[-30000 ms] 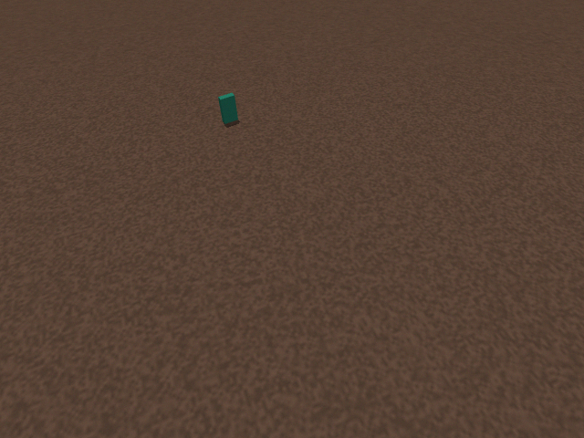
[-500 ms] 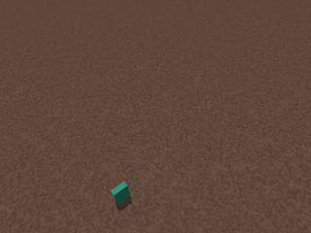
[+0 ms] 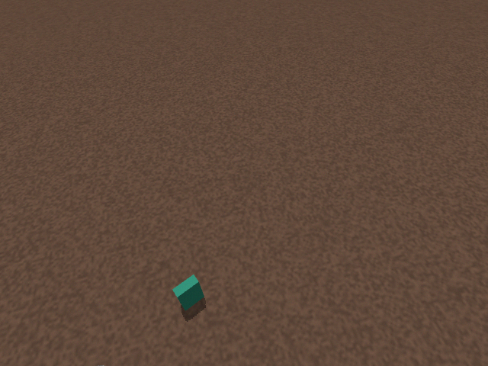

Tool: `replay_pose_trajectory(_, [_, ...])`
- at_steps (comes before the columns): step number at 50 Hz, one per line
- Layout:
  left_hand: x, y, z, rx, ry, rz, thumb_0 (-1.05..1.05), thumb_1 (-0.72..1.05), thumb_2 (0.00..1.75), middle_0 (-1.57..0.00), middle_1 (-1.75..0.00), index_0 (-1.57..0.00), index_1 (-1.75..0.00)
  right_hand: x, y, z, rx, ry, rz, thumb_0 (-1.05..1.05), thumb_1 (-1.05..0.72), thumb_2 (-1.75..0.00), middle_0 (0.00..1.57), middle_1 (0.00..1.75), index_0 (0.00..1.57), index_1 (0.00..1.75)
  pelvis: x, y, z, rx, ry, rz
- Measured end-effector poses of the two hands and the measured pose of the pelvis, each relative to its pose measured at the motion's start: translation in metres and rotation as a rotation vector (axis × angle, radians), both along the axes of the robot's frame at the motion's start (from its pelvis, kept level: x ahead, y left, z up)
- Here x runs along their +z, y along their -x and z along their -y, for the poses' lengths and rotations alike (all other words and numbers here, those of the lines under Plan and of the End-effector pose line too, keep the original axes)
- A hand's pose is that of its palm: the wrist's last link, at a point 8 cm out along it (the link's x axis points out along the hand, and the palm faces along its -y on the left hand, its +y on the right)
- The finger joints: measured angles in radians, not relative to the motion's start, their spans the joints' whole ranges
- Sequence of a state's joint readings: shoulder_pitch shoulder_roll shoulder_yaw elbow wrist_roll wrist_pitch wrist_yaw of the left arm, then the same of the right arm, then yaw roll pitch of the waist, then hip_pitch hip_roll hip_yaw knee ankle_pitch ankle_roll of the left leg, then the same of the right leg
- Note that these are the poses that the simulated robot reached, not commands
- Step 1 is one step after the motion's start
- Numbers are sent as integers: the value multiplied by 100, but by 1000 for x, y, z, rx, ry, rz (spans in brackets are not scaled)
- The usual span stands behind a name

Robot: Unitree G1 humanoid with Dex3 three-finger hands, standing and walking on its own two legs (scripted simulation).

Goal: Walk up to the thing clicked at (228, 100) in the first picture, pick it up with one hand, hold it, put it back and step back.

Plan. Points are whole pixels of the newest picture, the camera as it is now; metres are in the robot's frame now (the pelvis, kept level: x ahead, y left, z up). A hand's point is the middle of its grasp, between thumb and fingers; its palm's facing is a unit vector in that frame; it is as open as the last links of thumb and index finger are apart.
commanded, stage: step back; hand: left
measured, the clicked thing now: (189, 293) +0.45 +0.26 -0.69
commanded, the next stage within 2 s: none
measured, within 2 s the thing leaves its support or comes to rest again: neither
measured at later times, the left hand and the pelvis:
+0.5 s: hand out of the picture +0.04 +0.31 -0.18, palm faces -0.09 -0.93 -0.35, open 7.3 cm; pelvis -0.09 +0.06 -0.01, yaw -3 degrees
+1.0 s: hand out of the picture -0.08 +0.32 -0.16, palm faces -0.02 -0.92 -0.39, open 7.3 cm; pelvis -0.22 +0.06 -0.03, yaw +0 degrees
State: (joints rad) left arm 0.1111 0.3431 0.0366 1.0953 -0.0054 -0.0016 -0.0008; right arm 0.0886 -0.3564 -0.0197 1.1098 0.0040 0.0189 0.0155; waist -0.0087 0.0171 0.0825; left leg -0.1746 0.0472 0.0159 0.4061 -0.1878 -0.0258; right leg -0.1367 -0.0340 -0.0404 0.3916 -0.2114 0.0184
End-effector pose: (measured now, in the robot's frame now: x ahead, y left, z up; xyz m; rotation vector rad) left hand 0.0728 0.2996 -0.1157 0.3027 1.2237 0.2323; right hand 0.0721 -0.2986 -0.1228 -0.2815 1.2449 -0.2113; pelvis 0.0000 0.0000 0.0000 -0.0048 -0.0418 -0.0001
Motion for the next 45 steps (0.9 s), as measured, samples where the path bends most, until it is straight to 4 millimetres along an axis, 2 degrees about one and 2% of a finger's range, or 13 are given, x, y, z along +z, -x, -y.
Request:
replay_pose_trajectory(4, [-4,1,-13,-6,-21,10,0,91,90,-20,-30,-21,-30,-2,3,5,1,28,7,0,-91,-90,20,30,20,30,-7,15,-6,5,9,-4])
replay_pose_trajectory(8, [-10,-4,-32,-40,-33,32,0,91,90,-20,-30,-21,-30,0,16,3,-3,67,3,0,-91,-90,20,29,20,30,-15,27,-23,0,1,-8])
replay_pose_trajectory(12, [-24,-16,-53,-57,-26,77,0,91,90,-20,-30,-21,-30,1,41,-11,7,114,-19,0,-91,-90,20,29,20,30,-26,40,-42,3,3,-15])
replay_pose_trajectory(17, [-24,-14,-58,-67,-12,90,0,91,90,-20,-30,-21,-30,11,74,-31,9,119,-71,0,-91,-90,20,29,20,30,-16,57,-51,2,21,-20])
replay_pose_trajectory(26, [-26,38,-58,-118,-5,15,0,91,90,-20,-30,-21,-30,11,97,-48,-23,104,45,0,-90,-90,20,30,21,30,-16,90,-59,-61,20,-5])
replay_pose_trajectory(33, [-23,83,-51,-136,-27,18,0,91,90,-20,-30,-21,-30,-5,125,-34,-19,74,101,0,-90,-90,21,30,21,30,-27,130,-48,-100,6,1])
replay_pose_trajectory(36, [-16,111,-44,-129,-36,21,0,91,90,-20,-30,-21,-30,-11,140,-25,-33,63,107,0,-90,-90,20,30,21,30,-28,147,-42,-90,26,10])
replay_pose_trajectory(40, [-3,143,-42,-101,-44,22,0,91,90,-20,-30,-21,-30,-6,165,-20,-36,57,82,0,-90,-90,20,30,20,30,-19,165,-41,-86,-17,9])
replay_pose_trajectory(45, [4,155,-48,-97,-55,74,0,91,90,-20,-30,-21,-30,-2,203,-21,-7,80,25,0,-91,-90,20,30,20,30,-16,189,-47,-50,-18,-12])
